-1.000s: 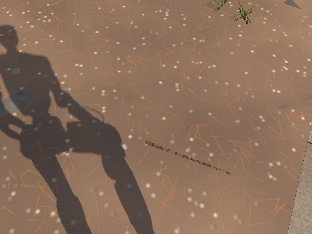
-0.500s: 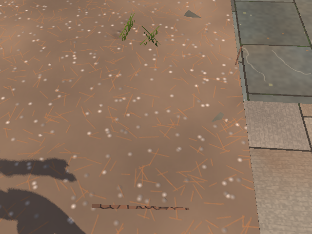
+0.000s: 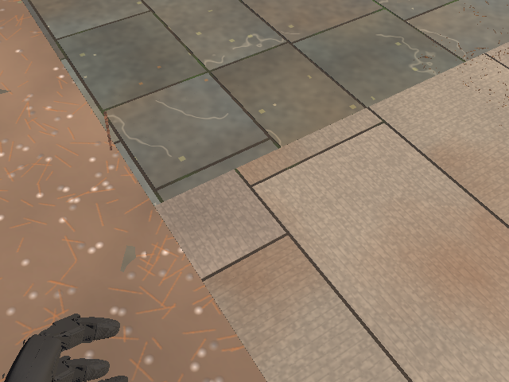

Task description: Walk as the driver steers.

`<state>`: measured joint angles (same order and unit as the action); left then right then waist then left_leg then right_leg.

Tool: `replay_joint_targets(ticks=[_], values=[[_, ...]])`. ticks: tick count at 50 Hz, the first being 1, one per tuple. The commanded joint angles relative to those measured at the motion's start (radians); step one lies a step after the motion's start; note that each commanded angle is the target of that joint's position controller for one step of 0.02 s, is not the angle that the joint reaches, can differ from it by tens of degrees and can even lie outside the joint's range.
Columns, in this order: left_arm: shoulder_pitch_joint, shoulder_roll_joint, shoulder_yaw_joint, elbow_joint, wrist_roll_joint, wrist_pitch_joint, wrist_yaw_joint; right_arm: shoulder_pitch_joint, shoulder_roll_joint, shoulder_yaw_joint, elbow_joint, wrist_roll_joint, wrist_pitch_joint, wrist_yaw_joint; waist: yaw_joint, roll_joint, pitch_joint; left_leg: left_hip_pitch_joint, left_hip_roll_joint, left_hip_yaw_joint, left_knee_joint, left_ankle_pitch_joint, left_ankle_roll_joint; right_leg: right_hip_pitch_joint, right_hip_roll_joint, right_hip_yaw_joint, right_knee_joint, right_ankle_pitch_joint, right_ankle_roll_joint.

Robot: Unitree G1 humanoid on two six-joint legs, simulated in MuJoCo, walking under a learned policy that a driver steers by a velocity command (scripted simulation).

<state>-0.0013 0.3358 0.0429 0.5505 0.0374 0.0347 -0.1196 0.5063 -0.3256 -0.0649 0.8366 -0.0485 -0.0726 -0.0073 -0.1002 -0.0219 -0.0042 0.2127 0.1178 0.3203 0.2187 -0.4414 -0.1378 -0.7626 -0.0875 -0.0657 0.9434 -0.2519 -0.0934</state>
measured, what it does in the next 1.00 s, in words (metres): walks ahead, turning right: right foot, then left foot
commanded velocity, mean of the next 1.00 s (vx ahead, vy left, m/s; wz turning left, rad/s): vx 0.98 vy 0.00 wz -1.00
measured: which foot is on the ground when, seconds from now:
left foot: down 0.00-0.08, up 0.10-0.46, down 0.48-0.92, up 0.94-1.00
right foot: up 0.00-0.04, down 0.06-0.50, up 0.52-0.92, down 0.94-1.00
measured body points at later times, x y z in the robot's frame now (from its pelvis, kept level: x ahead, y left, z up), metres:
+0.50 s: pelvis +0.46 -0.12 -0.01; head +0.49 -0.13 +0.44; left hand +0.59 +0.17 -0.12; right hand +0.58 -0.44 -0.05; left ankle +0.66 -0.07 -0.72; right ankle +0.19 -0.10 -0.68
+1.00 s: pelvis +0.82 -0.41 -0.02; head +0.84 -0.44 +0.43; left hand +1.14 -0.41 -0.12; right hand +0.61 -0.58 -0.15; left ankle +0.79 -0.13 -0.56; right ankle +0.86 -0.48 -0.71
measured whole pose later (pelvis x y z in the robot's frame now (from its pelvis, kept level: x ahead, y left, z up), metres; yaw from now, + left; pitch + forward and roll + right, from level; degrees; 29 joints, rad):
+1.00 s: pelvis +0.82 -0.41 -0.02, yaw -59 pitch +0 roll +0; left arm 0.14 0.32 0.05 0.70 0.03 0.00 -0.03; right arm 0.37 -0.25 -0.03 0.80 -0.03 -0.05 0.00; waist -0.03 -0.02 0.07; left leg -0.11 0.08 0.06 1.35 -0.36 -0.04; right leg -0.51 0.17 -0.10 0.78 -0.28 -0.23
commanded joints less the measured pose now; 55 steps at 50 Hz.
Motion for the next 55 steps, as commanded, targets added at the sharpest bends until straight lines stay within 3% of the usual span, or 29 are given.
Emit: replay_joint_targets(ticks=[1, 3, 4, 5, 6, 7, 8, 10, 13, 16, 21, 22, 23, 24, 25, 26, 28, 29, 33, 40, 43, 45, 46, 47, 48, 49, 51, 53, 55], values=[[-0.061, 0.022, -0.001, -0.064, -0.009, -0.027, 0.023, -0.020, -0.178, -0.032, -0.022, 0.008, 0.004, -0.005, 0.101, 0.168, 0.069, -0.116, 0.181, 0.003, 0.154, 1.261, 0.186, 0.222, 0.154, -0.168, -0.106, -0.133, -0.083], [0.371, 0.110, 0.052, 0.064, -0.012, -0.041, 0.055, -0.080, -0.243, -0.042, -0.052, 0.030, 0.016, 0.005, 0.319, 0.165, -0.166, -0.348, 0.198, -0.010, 0.688, 1.372, 0.178, 0.800, 0.244, -0.101, -0.216, -0.102, -0.145], [0.385, 0.225, 0.093, 0.105, -0.008, -0.036, 0.075, -0.042, -0.134, -0.019, -0.095, 0.017, 0.014, 0.022, 0.259, -0.028, -0.231, -0.735, 0.102, -0.044, 1.023, 0.509, 0.141, 1.119, 0.081, 0.212, -0.320, -0.285, -0.164], [0.388, 0.348, 0.122, 0.070, -0.023, -0.019, 0.091, -0.155, -0.090, -0.007, -0.216, 0.012, -0.011, 0.037, 0.235, -0.179, -0.343, -1.018, -0.078, -0.176, 1.335, -0.047, 0.085, 1.243, -0.141, 0.799, -0.543, -0.446, -0.276], [0.462, 0.327, 0.120, 0.087, -0.012, -0.013, 0.103, -0.320, -0.141, -0.012, -0.267, 0.011, -0.029, 0.037, 0.280, -0.012, -0.304, -1.117, -0.042, -0.348, 1.345, 0.070, 0.101, 1.227, -0.128, 0.818, -0.615, -0.318, -0.249], [0.448, 0.302, 0.116, 0.122, -0.010, -0.022, 0.115, -0.322, -0.110, 0.002, -0.271, 0.025, -0.040, 0.031, 0.244, -0.007, -0.186, -1.130, -0.013, -0.350, 1.301, 0.102, 0.108, 1.114, -0.133, 0.743, -0.628, -0.165, -0.252], [0.404, 0.249, 0.102, 0.128, -0.009, -0.038, 0.123, -0.282, -0.097, 0.011, -0.244, 0.018, -0.040, 0.024, 0.184, 0.060, -0.081, -1.062, 0.029, -0.354, 1.203, 0.113, 0.109, 0.933, -0.092, 0.639, -0.627, -0.061, -0.230], [0.302, 0.175, 0.070, 0.116, -0.019, -0.061, 0.131, -0.191, -0.092, 0.014, -0.217, -0.014, -0.006, 0.022, 0.079, 0.051, -0.013, -0.929, 0.058, -0.368, 1.107, 0.061, 0.090, 0.688, -0.016, 0.520, -0.652, 0.006, -0.237], [0.301, 0.129, 0.050, 0.127, -0.032, -0.094, 0.118, -0.283, -0.079, 0.020, -0.256, -0.020, 0.038, 0.025, 0.063, 0.007, 0.080, -0.879, 0.059, -0.338, 0.907, 0.020, 0.059, 0.467, 0.042, 0.468, -0.740, 0.001, -0.258], [0.304, 0.134, 0.054, 0.136, -0.023, -0.113, 0.110, -0.454, -0.051, 0.039, -0.316, 0.001, 0.033, 0.034, 0.091, -0.013, 0.144, -0.795, 0.011, -0.316, 0.635, 0.313, 0.054, 0.374, 0.101, 0.435, -0.786, 0.131, -0.221], [0.352, 0.190, 0.075, 0.176, -0.049, -0.119, 0.114, -0.454, -0.083, 0.031, -0.303, 0.023, 0.022, 0.030, 0.108, -0.016, 0.039, -0.510, -0.094, -0.323, 0.364, 0.487, 0.114, 0.561, 0.064, 0.463, -0.679, 0.601, -0.129], [0.351, 0.216, 0.081, 0.182, -0.045, -0.117, 0.116, -0.362, -0.120, 0.014, -0.276, 0.024, 0.021, 0.019, 0.066, -0.007, -0.031, -0.401, -0.130, -0.320, 0.367, 0.402, 0.124, 0.615, 0.072, 0.461, -0.549, 0.776, -0.103], [0.316, 0.252, 0.087, 0.182, -0.034, -0.115, 0.113, -0.189, -0.162, -0.009, -0.239, 0.029, 0.019, 0.001, -0.042, 0.002, -0.122, -0.211, -0.138, -0.304, 0.380, 0.310, 0.130, 0.584, 0.083, 0.446, -0.319, 0.849, -0.078], [0.265, 0.220, 0.078, 0.175, -0.020, -0.124, 0.107, 0.030, -0.206, -0.032, -0.190, 0.026, 0.020, -0.024, -0.159, 0.010, -0.212, 0.031, -0.081, -0.328, 0.399, 0.207, 0.138, 0.458, 0.129, 0.409, -0.038, 0.773, -0.056], [0.270, 0.038, 0.033, 0.137, -0.025, -0.134, 0.109, 0.169, -0.274, -0.051, -0.164, -0.017, 0.010, -0.042, -0.159, 0.270, -0.308, 0.242, 0.186, -0.653, 0.304, -0.203, 0.175, 0.211, 0.241, 0.322, 0.371, 0.017, -0.045], [0.374, 0.018, 0.009, 0.085, -0.063, -0.131, 0.113, 0.011, -0.298, -0.056, -0.191, -0.029, 0.006, -0.023, -0.001, 0.506, -0.375, 0.220, 0.366, -1.206, 0.046, -0.354, 0.231, 0.041, 0.250, 0.247, 0.515, -0.221, -0.041], [0.262, 0.113, 0.020, 0.135, -0.009, -0.099, 0.106, -0.197, -0.108, -0.024, -0.223, -0.006, 0.015, -0.011, 0.020, 0.161, -0.120, -0.080, 0.284, -0.950, 0.048, -0.358, 0.263, 0.018, 0.099, 0.190, 0.486, -0.024, -0.042], [0.215, 0.108, 0.020, 0.135, 0.001, -0.086, 0.091, -0.190, -0.080, -0.016, -0.199, -0.008, 0.015, -0.007, 0.024, 0.073, -0.057, -0.170, 0.249, -0.816, 0.049, -0.188, 0.255, 0.034, 0.067, 0.174, 0.456, -0.012, -0.035], [0.116, 0.001, -0.010, 0.061, 0.001, -0.036, 0.047, -0.116, -0.030, 0.002, -0.081, 0.023, -0.026, 0.013, 0.080, 0.085, 0.070, -0.304, 0.208, -0.468, -0.021, 0.167, 0.208, -0.025, -0.008, 0.158, 0.400, 0.011, -0.019], [-0.112, -0.006, -0.035, -0.027, -0.005, -0.036, 0.010, -0.105, -0.086, -0.005, -0.021, 0.021, -0.051, 0.006, 0.104, 0.038, 0.175, -0.314, 0.092, -0.031, -0.125, 0.713, 0.162, 0.104, 0.049, -0.069, -0.085, 0.257, -0.065], [-0.018, 0.024, -0.022, 0.016, -0.010, -0.046, 0.027, -0.066, -0.170, -0.021, -0.024, 0.026, -0.027, -0.011, 0.171, 0.106, 0.082, -0.157, 0.129, -0.003, 0.093, 1.438, 0.144, 0.264, 0.155, -0.147, -0.162, 0.179, -0.111], [0.311, 0.103, 0.021, 0.116, -0.017, -0.054, 0.055, -0.140, -0.217, -0.036, -0.051, 0.022, 0.011, -0.016, 0.336, 0.144, -0.090, -0.199, 0.161, -0.037, 0.488, 1.540, 0.169, 0.614, 0.209, -0.107, -0.179, 0.105, -0.148], [0.522, 0.146, 0.055, 0.192, -0.020, -0.055, 0.078, -0.178, -0.210, -0.036, -0.070, 0.016, 0.023, -0.012, 0.407, 0.103, -0.176, -0.371, 0.143, -0.056, 0.818, 1.325, 0.168, 0.905, 0.214, -0.024, -0.261, 0.075, -0.175], [0.444, 0.207, 0.088, 0.196, -0.044, -0.041, 0.106, -0.186, -0.123, -0.021, -0.096, 0.006, 0.024, 0.009, 0.306, -0.116, -0.102, -0.658, -0.048, -0.066, 1.179, 0.267, 0.136, 1.005, 0.110, 0.189, -0.323, -0.010, -0.204], [0.348, 0.316, 0.101, 0.133, -0.003, -0.022, 0.102, -0.123, -0.077, -0.004, -0.212, 0.020, 0.008, 0.009, 0.178, -0.217, -0.223, -1.021, -0.149, -0.216, 1.480, -0.078, 0.086, 1.239, -0.113, 0.739, -0.454, 0.038, -0.393], [0.421, 0.290, 0.106, 0.123, -0.002, -0.017, 0.115, -0.215, -0.111, 0.004, -0.247, 0.025, -0.021, 0.009, 0.235, -0.052, -0.285, -1.103, -0.112, -0.378, 1.449, -0.003, 0.096, 1.239, -0.150, 0.891, -0.621, -0.104, -0.411], [0.382, 0.202, 0.089, 0.178, -0.017, -0.048, 0.130, -0.284, -0.100, 0.017, -0.238, 0.016, -0.036, 0.005, 0.150, 0.108, -0.027, -1.046, -0.028, -0.393, 1.215, 0.057, 0.102, 0.915, -0.096, 0.763, -0.699, -0.014, -0.333], [0.316, 0.152, 0.065, 0.176, -0.022, -0.084, 0.141, -0.251, -0.089, 0.025, -0.217, -0.022, 0.001, 0.004, 0.067, 0.128, 0.022, -0.902, 0.009, -0.399, 1.090, 0.026, 0.077, 0.686, -0.010, 0.603, -0.690, 0.151, -0.301], [0.323, 0.126, 0.051, 0.183, -0.032, -0.108, 0.131, -0.293, -0.068, 0.029, -0.233, -0.027, 0.032, 0.012, 0.054, 0.112, 0.053, -0.838, 0.032, -0.380, 0.939, -0.014, 0.052, 0.527, 0.039, 0.538, -0.720, 0.156, -0.291]])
